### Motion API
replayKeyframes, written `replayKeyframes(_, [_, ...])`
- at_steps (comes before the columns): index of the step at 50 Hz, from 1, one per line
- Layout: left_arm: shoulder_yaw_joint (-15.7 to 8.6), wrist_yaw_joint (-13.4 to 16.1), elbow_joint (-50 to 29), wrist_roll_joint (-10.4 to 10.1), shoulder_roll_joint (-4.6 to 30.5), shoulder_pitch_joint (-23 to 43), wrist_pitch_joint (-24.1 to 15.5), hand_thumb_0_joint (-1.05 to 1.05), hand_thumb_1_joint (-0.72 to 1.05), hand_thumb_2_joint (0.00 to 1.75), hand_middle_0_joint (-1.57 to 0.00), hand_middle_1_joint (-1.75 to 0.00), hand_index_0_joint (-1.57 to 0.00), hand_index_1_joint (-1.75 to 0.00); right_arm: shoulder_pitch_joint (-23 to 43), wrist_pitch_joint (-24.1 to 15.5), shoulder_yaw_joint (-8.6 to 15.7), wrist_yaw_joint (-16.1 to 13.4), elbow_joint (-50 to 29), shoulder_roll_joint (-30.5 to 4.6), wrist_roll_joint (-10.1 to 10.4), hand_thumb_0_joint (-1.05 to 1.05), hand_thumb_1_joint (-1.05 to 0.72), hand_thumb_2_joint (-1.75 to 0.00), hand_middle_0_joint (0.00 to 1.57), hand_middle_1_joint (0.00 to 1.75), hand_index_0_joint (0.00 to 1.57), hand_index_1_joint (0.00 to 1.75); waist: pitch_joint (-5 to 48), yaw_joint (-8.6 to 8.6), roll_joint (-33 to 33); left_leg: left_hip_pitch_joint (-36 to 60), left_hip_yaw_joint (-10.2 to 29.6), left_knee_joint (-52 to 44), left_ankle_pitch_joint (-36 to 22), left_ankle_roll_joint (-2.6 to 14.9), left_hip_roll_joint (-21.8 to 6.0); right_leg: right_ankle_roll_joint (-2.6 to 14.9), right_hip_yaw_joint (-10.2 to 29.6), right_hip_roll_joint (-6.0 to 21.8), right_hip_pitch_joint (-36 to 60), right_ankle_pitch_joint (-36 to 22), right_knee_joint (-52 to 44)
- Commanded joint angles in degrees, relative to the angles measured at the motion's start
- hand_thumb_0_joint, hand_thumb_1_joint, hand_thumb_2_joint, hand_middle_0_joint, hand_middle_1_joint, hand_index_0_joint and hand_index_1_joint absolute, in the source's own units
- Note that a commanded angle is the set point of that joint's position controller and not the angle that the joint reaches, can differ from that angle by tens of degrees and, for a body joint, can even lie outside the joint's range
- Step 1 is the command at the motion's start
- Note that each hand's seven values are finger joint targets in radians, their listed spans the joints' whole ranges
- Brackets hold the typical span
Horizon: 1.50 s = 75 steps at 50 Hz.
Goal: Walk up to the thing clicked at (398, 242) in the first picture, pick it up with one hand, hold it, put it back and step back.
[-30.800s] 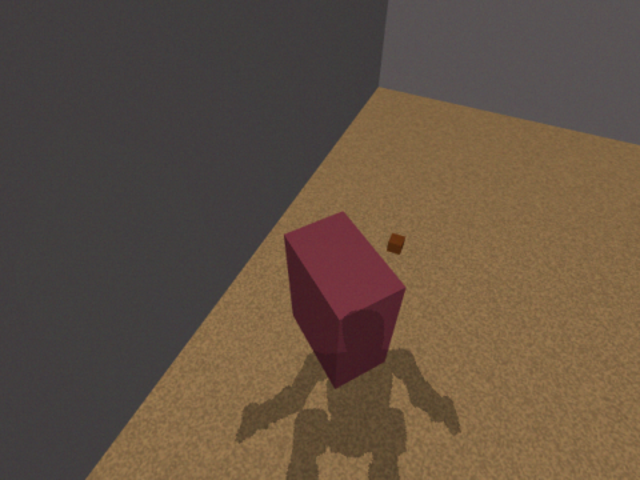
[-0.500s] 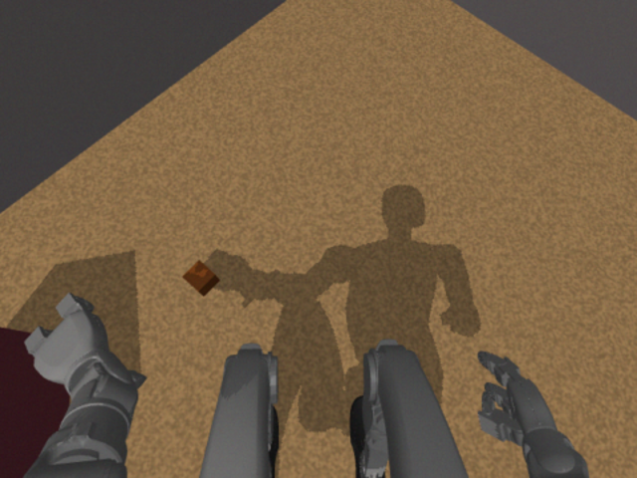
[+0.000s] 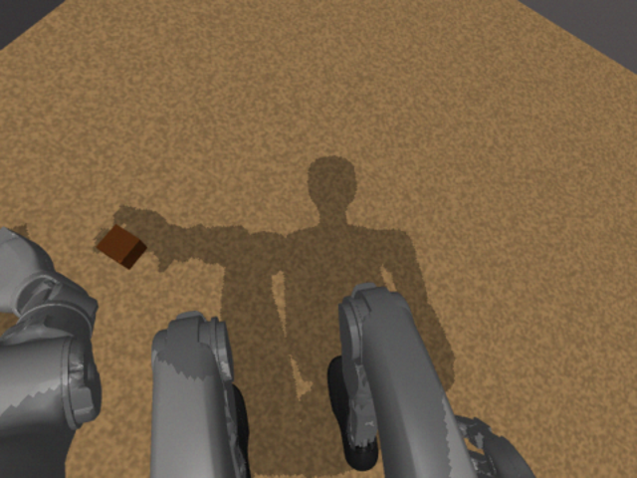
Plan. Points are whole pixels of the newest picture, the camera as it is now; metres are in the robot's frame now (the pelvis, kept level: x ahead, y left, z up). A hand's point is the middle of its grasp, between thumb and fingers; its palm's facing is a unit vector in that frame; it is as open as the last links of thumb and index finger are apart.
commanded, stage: rise first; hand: left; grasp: from above
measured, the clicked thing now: (122, 247) +0.50 +0.29 -0.37
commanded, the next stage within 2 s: none
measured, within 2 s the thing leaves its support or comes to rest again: neither
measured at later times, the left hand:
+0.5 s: hand (74, 261) +0.43 +0.31 -0.21, palm faces -0.21 -0.37 -0.91, open 12.8 cm
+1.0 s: hand (83, 251) +0.46 +0.31 -0.24, palm faces -0.20 -0.37 -0.91, open 12.8 cm
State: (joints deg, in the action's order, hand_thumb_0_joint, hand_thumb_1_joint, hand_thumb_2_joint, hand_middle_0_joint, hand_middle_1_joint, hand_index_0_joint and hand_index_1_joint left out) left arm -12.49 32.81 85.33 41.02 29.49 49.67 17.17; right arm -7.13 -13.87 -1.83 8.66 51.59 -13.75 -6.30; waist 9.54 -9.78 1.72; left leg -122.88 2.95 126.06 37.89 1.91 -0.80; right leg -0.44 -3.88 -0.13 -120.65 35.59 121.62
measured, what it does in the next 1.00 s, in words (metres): lowers itself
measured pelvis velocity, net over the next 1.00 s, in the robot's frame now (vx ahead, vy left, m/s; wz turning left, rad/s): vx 0.01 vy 0.00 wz -0.04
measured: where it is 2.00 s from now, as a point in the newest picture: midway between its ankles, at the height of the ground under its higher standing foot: (296, 448)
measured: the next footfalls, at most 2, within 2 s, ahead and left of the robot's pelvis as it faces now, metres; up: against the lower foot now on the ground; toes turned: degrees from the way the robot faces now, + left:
none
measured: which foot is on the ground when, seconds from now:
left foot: down 0.00-1.00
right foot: down 0.00-1.00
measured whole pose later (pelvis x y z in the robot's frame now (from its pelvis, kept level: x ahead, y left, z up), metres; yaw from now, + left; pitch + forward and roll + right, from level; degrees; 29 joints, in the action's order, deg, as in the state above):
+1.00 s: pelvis +0.01 +0.00 -0.07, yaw -2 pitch +34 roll -7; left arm -21.5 34.8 95.2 46.6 41.6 64.2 16.7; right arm -10.0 -17.7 -4.6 17.3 49.9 -19.2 -9.1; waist -0.5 -14.9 0.8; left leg -133.5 5.4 138.8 40.0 1.4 -1.0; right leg 0.0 -6.2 -0.4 -131.0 36.8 133.1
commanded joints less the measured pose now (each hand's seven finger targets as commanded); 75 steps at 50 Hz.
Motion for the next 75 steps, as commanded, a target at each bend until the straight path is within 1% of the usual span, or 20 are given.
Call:
replayKeyframes(1, [-0.6,2.9,-2.3,2.9,13.5,19.3,0.3,0.00,-0.37,0.83,-0.18,-0.99,-0.22,-0.95,-7.9,-2.4,3.5,0.7,-1.8,-15.0,0.5,0.00,-0.90,-0.90,0.20,0.30,0.20,0.30,30.1,-0.60,15.0,30.5,3.9,-18.6,-1.0,-2.84,-0.2,3.14,-3.0,0.2,6.2,-2.6,-7.6])
replayKeyframes(5, [-1.9,4.6,-1.0,4.4,14.5,22.8,0.9,0.00,-0.37,0.83,-0.18,-1.00,-0.22,-0.96,-10.5,-2.9,3.2,2.1,-1.1,-15.8,0.0,0.00,-0.90,-0.90,0.20,0.30,0.20,0.30,31.0,-2.07,15.5,29.5,3.0,-15.5,-4.7,-2.78,-0.2,2.92,-2.8,0.2,6.3,-5.5,-6.2])
replayKeyframes(9, [-3.1,4.9,0.1,3.5,15.6,24.3,0.4,0.00,-0.34,0.80,-0.20,-1.00,-0.25,-0.95,-12.9,-3.5,3.0,3.4,-1.1,-16.1,-0.6,0.00,-0.90,-0.90,0.20,0.30,0.20,0.30,31.8,-3.16,14.3,26.7,0.9,-11.9,-7.5,-1.98,0.2,2.70,-2.5,-0.2,9.3,-7.5,-6.0])
replayKeyframes(10, [-4.2,4.7,-1.3,3.5,17.8,24.9,0.2,0.00,-0.36,0.82,-0.19,-1.00,-0.24,-0.95,-13.0,-3.4,3.2,3.7,-0.8,-16.3,-0.7,0.00,-0.90,-0.90,0.20,0.30,0.20,0.30,32.8,-2.22,14.1,26.6,0.5,-10.9,-8.0,-1.79,0.2,2.56,-2.2,-0.1,9.9,-7.9,-6.0])
replayKeyframes(15, [-6.1,3.0,-1.4,5.1,22.5,25.1,-1.1,0.00,-0.32,0.77,-0.23,-0.97,-0.28,-0.92,-14.3,-3.3,3.2,4.7,-1.4,-16.2,-1.0,0.00,-0.91,-0.90,0.20,0.30,0.20,0.30,34.9,-1.82,11.7,20.4,-2.6,-6.7,-9.0,-0.59,0.8,2.01,-1.5,-0.8,15.8,-8.3,-6.1])
replayKeyframes(17, [-6.9,2.6,-0.2,5.4,23.2,23.9,-1.1,0.00,-0.32,0.78,-0.23,-0.96,-0.28,-0.92,-14.5,-3.2,3.2,5.1,-1.4,-15.8,-1.1,0.00,-0.91,-0.90,0.20,0.30,0.20,0.30,35.2,-1.62,9.4,17.6,-3.5,-4.9,-9.8,-0.01,1.0,1.61,-1.1,-1.0,17.8,-9.2,-6.3])
replayKeyframes(19, [-6.4,1.9,0.7,5.5,22.9,24.1,-1.2,0.00,-0.34,0.79,-0.22,-0.96,-0.27,-0.92,-14.8,-3.4,3.0,5.4,-1.4,-15.6,-1.3,0.00,-0.91,-0.90,0.20,0.30,0.20,0.30,33.5,-3.05,8.1,15.3,-3.6,-3.6,-9.3,0.42,1.1,1.32,-1.0,-1.1,17.9,-9.1,-6.2])
replayKeyframes(25, [-7.8,1.5,3.0,5.0,24.6,24.2,-1.9,0.00,-0.34,0.79,-0.23,-0.94,-0.27,-0.90,-15.0,-4.0,2.8,6.1,-0.8,-16.1,-1.7,0.00,-0.91,-0.90,0.20,0.30,0.20,0.30,32.7,-2.54,6.5,11.6,-3.3,-1.9,-7.8,0.70,1.0,1.06,-1.3,-1.9,18.2,-7.7,-5.6])
replayKeyframes(33, [-6.9,2.7,1.0,6.7,24.8,30.0,-2.1,0.00,-0.35,0.81,-0.26,-0.89,-0.28,-0.88,-16.5,-4.8,2.0,7.1,-0.3,-17.2,-2.0,0.00,-0.91,-0.90,0.20,0.30,0.20,0.30,32.1,-5.18,12.7,17.8,-0.9,-2.4,-9.1,-0.46,0.3,1.98,-3.7,-2.0,12.9,-8.9,-2.6])
replayKeyframes(34, [-8.2,3.4,0.8,6.5,25.7,30.0,-2.0,0.00,-0.35,0.80,-0.26,-0.89,-0.28,-0.87,-16.4,-4.7,2.0,7.0,-0.3,-17.8,-1.9,0.00,-0.91,-0.90,0.20,0.30,0.20,0.30,32.8,-4.42,13.8,18.8,-0.6,-2.9,-9.2,-0.79,0.2,2.19,-3.9,-1.9,12.0,-8.8,-2.1])
replayKeyframes(37, [-6.3,4.1,2.3,6.5,23.3,30.6,-1.3,0.00,-0.35,0.80,-0.29,-0.85,-0.29,-0.85,-16.3,-4.6,1.7,7.4,0.1,-18.2,-2.3,0.00,-0.91,-0.90,0.20,0.30,0.20,0.30,30.9,-5.79,16.4,21.0,0.5,-3.4,-9.7,-1.41,-0.1,2.62,-4.8,-1.7,8.9,-9.4,-0.9])
replayKeyframes(41, [-7.4,4.5,1.8,6.3,24.8,30.7,-0.9,0.00,-0.35,0.80,-0.29,-0.85,-0.29,-0.85,-16.5,-4.4,1.4,7.7,0.0,-18.6,-2.3,0.00,-0.91,-0.90,0.20,0.30,0.20,0.30,30.4,-5.19,18.0,22.3,1.1,-3.5,-10.5,-1.65,-0.2,2.77,-5.0,-1.5,7.7,-9.9,-0.2])
replayKeyframes(44, [-6.9,4.4,3.0,6.9,25.0,31.7,-0.5,0.00,-0.34,0.80,-0.29,-0.86,-0.30,-0.85,-17.0,-4.5,1.1,8.2,0.2,-19.3,-2.6,0.00,-0.91,-0.90,0.20,0.30,0.20,0.30,29.0,-6.65,17.8,21.5,1.5,-2.9,-10.6,-1.62,-0.2,2.69,-5.2,-1.6,7.0,-10.2,0.2])
replayKeyframes(45, [-7.8,4.6,3.1,6.5,25.8,31.2,-0.5,0.00,-0.33,0.78,-0.30,-0.85,-0.31,-0.84,-16.9,-4.3,1.1,8.4,-0.2,-19.7,-2.4,0.00,-0.91,-0.90,0.20,0.30,0.20,0.30,28.9,-5.71,17.8,20.1,1.2,-3.0,-10.6,-1.44,-0.2,2.66,-5.1,-1.7,7.8,-10.2,-0.2])
replayKeyframes(46, [-6.8,4.0,3.5,6.7,25.3,30.6,-0.3,0.00,-0.33,0.79,-0.31,-0.84,-0.31,-0.84,-17.1,-4.3,0.8,8.6,-0.5,-19.1,-2.5,0.00,-0.91,-0.90,0.20,0.30,0.20,0.30,28.8,-6.49,16.3,18.8,0.8,-2.2,-10.9,-1.05,-0.1,2.51,-4.9,-1.9,9.4,-10.5,-0.5])
replayKeyframes(49, [-8.0,3.7,3.0,6.2,27.6,30.3,-0.5,0.00,-0.34,0.79,-0.29,-0.86,-0.30,-0.85,-17.1,-4.3,0.4,8.8,-0.8,-19.3,-2.4,0.00,-0.91,-0.90,0.20,0.30,0.20,0.30,29.9,-5.53,15.0,16.6,-0.1,-1.1,-11.0,-0.55,0.2,2.16,-4.5,-2.0,11.8,-10.6,-1.0])
replayKeyframes(54, [-6.8,2.2,3.9,7.2,28.3,30.4,-0.8,0.00,-0.33,0.78,-0.28,-0.88,-0.30,-0.86,-17.5,-4.6,0.1,9.2,-1.0,-19.7,-2.4,0.00,-0.91,-0.90,0.20,0.30,0.20,0.30,28.3,-6.87,13.6,14.3,0.2,-0.7,-9.1,-0.13,0.4,1.94,-4.6,-2.3,11.9,-9.0,-1.2])
replayKeyframes(56, [-8.1,2.1,2.6,7.1,30.5,30.5,-1.1,0.00,-0.33,0.79,-0.29,-0.85,-0.30,-0.84,-17.7,-4.8,-0.2,9.3,-1.1,-20.0,-2.5,0.00,-0.91,-0.90,0.20,0.30,0.20,0.30,29.0,-6.52,12.9,13.8,-0.1,0.2,-9.0,0.11,0.4,1.74,-4.5,-2.4,12.8,-8.8,-1.6])
replayKeyframes(68, [-7.4,2.9,3.7,8.4,31.0,32.1,-1.7,0.00,-0.36,0.81,-0.31,-0.84,-0.30,-0.85,-17.2,-5.7,-1.1,9.7,-1.3,-20.8,-2.7,0.00,-0.91,-0.90,0.20,0.30,0.20,0.30,27.7,-7.52,17.0,15.7,1.2,-0.6,-7.6,-0.78,0.0,2.33,-6.0,-2.6,9.3,-7.9,0.3])
replayKeyframes(75, [-7.6,3.2,5.0,7.5,30.7,31.2,-1.4,0.00,-0.34,0.79,-0.29,-0.87,-0.29,-0.87,-17.6,-6.1,-1.4,10.0,-1.2,-21.2,-2.8,0.00,-0.91,-0.90,0.20,0.30,0.20,0.30,27.5,-7.68,17.4,17.7,1.7,-0.4,-9.8,-1.12,-0.3,2.36,-6.3,-2.6,9.6,-9.7,0.4])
